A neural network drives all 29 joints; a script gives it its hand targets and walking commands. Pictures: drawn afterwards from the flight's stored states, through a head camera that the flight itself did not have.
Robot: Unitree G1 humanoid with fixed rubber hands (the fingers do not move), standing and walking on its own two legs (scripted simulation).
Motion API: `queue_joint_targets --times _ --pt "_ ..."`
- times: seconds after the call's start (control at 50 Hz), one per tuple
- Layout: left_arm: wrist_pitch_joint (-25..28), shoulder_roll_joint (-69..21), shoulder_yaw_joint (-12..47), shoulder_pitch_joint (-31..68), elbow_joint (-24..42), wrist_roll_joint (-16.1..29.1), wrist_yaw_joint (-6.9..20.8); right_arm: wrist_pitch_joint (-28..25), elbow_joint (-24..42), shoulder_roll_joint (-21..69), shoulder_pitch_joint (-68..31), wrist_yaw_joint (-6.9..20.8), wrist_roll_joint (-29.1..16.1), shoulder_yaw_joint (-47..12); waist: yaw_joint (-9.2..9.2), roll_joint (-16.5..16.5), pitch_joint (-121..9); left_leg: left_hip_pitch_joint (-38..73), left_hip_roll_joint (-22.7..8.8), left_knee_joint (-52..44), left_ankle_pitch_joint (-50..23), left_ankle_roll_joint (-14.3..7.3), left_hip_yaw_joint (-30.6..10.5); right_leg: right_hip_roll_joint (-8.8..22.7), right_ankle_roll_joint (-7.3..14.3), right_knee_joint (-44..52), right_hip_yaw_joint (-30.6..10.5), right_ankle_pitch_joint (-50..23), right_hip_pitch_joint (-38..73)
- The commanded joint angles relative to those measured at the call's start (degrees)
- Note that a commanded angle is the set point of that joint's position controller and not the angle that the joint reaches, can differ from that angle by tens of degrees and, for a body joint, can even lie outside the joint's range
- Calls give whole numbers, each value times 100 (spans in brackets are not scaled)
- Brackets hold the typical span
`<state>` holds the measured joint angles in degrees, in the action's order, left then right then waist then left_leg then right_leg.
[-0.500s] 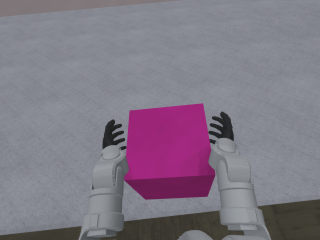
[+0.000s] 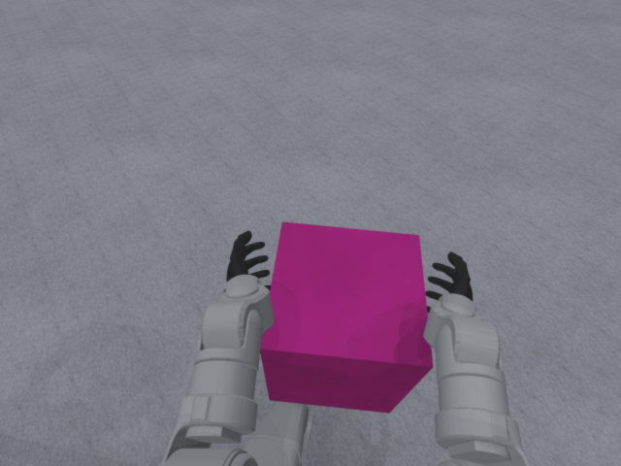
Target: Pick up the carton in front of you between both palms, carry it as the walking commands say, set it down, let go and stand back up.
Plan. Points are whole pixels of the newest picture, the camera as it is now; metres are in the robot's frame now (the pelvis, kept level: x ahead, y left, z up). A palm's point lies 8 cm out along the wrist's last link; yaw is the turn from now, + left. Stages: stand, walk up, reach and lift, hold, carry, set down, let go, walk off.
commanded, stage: carry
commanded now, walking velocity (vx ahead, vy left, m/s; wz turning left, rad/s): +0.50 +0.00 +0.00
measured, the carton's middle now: (339, 323) +0.34 +0.04 -0.09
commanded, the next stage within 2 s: none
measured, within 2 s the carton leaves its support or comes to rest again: neither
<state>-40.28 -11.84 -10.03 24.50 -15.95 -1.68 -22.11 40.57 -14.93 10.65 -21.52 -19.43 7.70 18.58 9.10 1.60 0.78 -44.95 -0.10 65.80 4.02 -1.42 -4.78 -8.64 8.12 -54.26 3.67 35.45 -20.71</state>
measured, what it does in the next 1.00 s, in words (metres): goes down: left foot 0.18 m lower, then right foot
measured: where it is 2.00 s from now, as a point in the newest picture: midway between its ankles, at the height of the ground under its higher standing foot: (364, 209)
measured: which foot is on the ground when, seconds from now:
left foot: up 0.00-0.16, down 0.18-0.56, up 0.58-0.98, down 1.00-1.00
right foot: down 0.00-0.18, up 0.20-0.52, down 0.54-1.00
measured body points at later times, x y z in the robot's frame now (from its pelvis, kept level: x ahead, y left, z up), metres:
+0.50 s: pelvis +0.43 +0.00 -0.13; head +0.51 +0.00 +0.31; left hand +0.78 +0.13 -0.10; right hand +0.77 -0.16 -0.10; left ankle +0.32 +0.08 -0.85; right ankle +0.60 -0.13 -0.83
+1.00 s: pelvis +0.78 +0.00 -0.12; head +0.77 +0.00 +0.33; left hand +1.07 +0.15 -0.02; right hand +1.07 -0.14 -0.02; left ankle +0.88 +0.10 -0.85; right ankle +0.63 -0.11 -0.85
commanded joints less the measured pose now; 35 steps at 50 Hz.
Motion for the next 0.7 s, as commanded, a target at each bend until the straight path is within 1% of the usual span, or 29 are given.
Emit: queue_joint_targets --times 0.0,0.04,0.06,0.08,0.1,0.14,0.16,0.18,0.2,0.22,0.24,0.26,0.28,0.32,0.34,0.4,0.44,0.46,0.48,0.5,0.52,0.54,0.56,0.58,0.6,0.62,0.64,0.66,0.68 --pt "128 -5648 3148 2791 148 1427 1318 -448 713 4873 -3741 787 -1198 -3005 -197 -342 -1907 652 120 -2289 -2914 -65 578 912 201 606 -1605 -2694 837" --pt "269 -5403 3043 2416 315 1187 1253 -503 823 4802 -3391 772 -1274 -3314 -93 -720 -1935 1308 259 -3228 -3270 -17 859 717 96 242 -1193 -2637 1016" --pt "307 -5276 2980 2245 355 1137 1228 -482 1046 4709 -3424 777 -1268 -3383 -32 -920 -1970 1759 295 -3882 -3568 -110 977 632 28 -235 -833 -2597 1131" --pt "324 -5138 2962 2107 470 1092 1209 -446 1061 4618 -3309 772 -1313 -3446 18 -802 -1922 2131 366 -4282 -3815 -126 1151 566 -65 -498 -676 -2650 1148" --pt "318 -5036 2975 1979 529 1048 1189 -416 1202 4467 -3244 765 -1373 -3509 -48 -786 -1825 2397 309 -4587 -3842 -182 1182 649 -116 -763 -716 -2820 1243" --pt "258 -4822 2982 1803 572 921 1128 -318 1332 4197 -3057 769 -1416 -3593 -537 -671 -1740 3189 122 -5201 -3418 -291 1134 911 -231 -1831 -735 -4274 1297" --pt "211 -4698 2873 1838 554 783 1102 -227 1403 4091 -3059 803 -1355 -3660 -938 -364 -1817 4105 -320 -5176 -3346 -542 812 736 -428 -3382 -560 -3473 565" --pt "86 -4551 2909 2017 768 819 1106 -156 1313 3922 -2963 761 -1376 -3600 -1140 1182 -2586 7036 -1750 -2791 -6359 -1321 -492 468 -887 -5201 -360 799 -2129" --pt "8 -4289 2917 1735 859 961 1046 -96 968 3857 -2314 672 -1423 -3542 -1597 1151 -3372 8665 -2222 -2295 -6775 -1775 -1814 464 -904 -5671 -667 984 -3895" --pt "1 -4090 2894 1722 1094 1011 987 -85 942 3872 -1975 621 -1437 -3559 -1757 546 -3601 8526 -2115 -2567 -5231 -1802 -1955 652 -797 -5311 -742 629 -4170" --pt "30 -4156 2821 1734 1348 1058 979 -95 1056 4021 -1981 548 -1524 -3671 -1890 190 -4094 8517 -2095 -2783 -3040 -1859 -2509 857 -501 -4469 -1183 -333 -4550" --pt "66 -4067 2723 2103 1726 1054 1008 -101 1267 4326 -2160 558 -1635 -3956 -1760 -169 -3972 7786 -2010 -2836 -2750 -1752 -2626 977 -462 -4013 -1006 -692 -4238" --pt "74 -3976 2709 2311 1987 1020 1028 -69 1365 4648 -2233 641 -1830 -4149 -1489 -574 -3497 6468 -1839 -3246 -2455 -1715 -2389 1037 -548 -3333 -962 -942 -3667" --pt "46 -4188 2697 2460 1991 943 1105 -48 1589 4988 -2694 845 -2133 -4394 -1253 -190 -3043 5183 -1703 -3634 -1969 -1718 -2009 1185 -693 -2456 -794 -791 -3047" --pt "56 -4344 2737 2471 2011 925 1143 -34 1760 5089 -2897 933 -2236 -4467 -1219 78 -2964 4936 -1510 -3755 -2065 -1645 -1686 1209 -729 -1836 -619 -1088 -2883" --pt "96 -4624 2854 2617 2082 907 1216 2 1862 5228 -3070 1115 -2296 -4487 -1269 748 -2757 4503 -1036 -3994 -3160 -1166 -492 1129 -762 402 -180 -2394 -1853" --pt "94 -4661 2922 2576 2077 874 1236 12 1804 5203 -2963 1134 -2191 -4438 -1142 704 -2623 4450 -755 -3987 -3374 -753 75 820 -751 1749 253 -3097 -954" --pt "73 -4650 2959 2508 2055 851 1241 31 1752 5159 -2836 1119 -2096 -4383 -1049 646 -2656 4450 -720 -3820 -3664 -631 200 629 -719 2181 461 -3467 -432" --pt "38 -4643 2999 2406 1997 852 1243 64 1713 5093 -2707 1096 -1984 -4320 -934 484 -2764 4502 -626 -3372 -4038 -465 511 464 -664 2703 664 -3942 212" --pt "-18 -4632 3044 2342 2006 871 1255 110 1696 4986 -2508 1071 -1866 -4263 -848 388 -2985 4373 -526 -2678 -3972 -252 823 432 -569 3268 747 -4547 1204" --pt "-91 -4580 3023 2088 1936 876 1277 167 1740 4806 -2468 1043 -1770 -4192 -736 279 -3158 3752 -495 -1954 -2978 -87 874 927 -407 3289 126 -5012 2253" --pt "-167 -4489 2987 1944 1924 843 1280 254 1758 4702 -2391 1009 -1670 -4165 -783 -475 -3452 2948 -267 -1123 -311 105 947 2132 -255 2580 -1242 -7291 3326" --pt "-253 -4310 2968 1897 1724 802 1205 344 1568 4581 -1912 984 -1607 -4149 -741 -1897 -4235 1266 471 712 2414 348 761 3386 970 2779 -3337 -7686 4961" --pt "-326 -4303 3032 1559 1679 802 1190 410 1670 4435 -1780 937 -1529 -4147 -718 -1520 -4292 692 234 1165 2525 286 445 3407 1044 2922 -3471 -6740 5099" --pt "-395 -4391 3048 1535 1749 774 1214 487 1740 4521 -1875 905 -1457 -4130 -695 -1141 -3809 323 46 989 2361 225 414 3086 800 3041 -2975 -6289 4818" --pt "-495 -4556 3063 1541 1795 782 1276 559 1803 4589 -1941 920 -1375 -4108 -694 -637 -3395 255 -157 379 2069 186 409 2904 440 3176 -2554 -6149 4375" --pt "-593 -4736 3159 1662 1904 843 1333 648 1726 4846 -1922 960 -1388 -4118 -707 -515 -3006 275 -282 -295 1827 169 446 2741 248 3378 -2239 -6149 3996" --pt "-684 -4869 3223 1725 2035 922 1398 730 1713 5033 -1847 1002 -1390 -4108 -728 -566 -2811 528 -255 -872 1707 197 543 2592 81 3582 -2003 -6176 3740" --pt "-773 -4973 3252 1756 2176 975 1468 800 1743 5170 -1749 1044 -1410 -4091 -740 -648 -2748 634 -224 -1344 1723 228 627 2559 45 3667 -1849 -6221 3713"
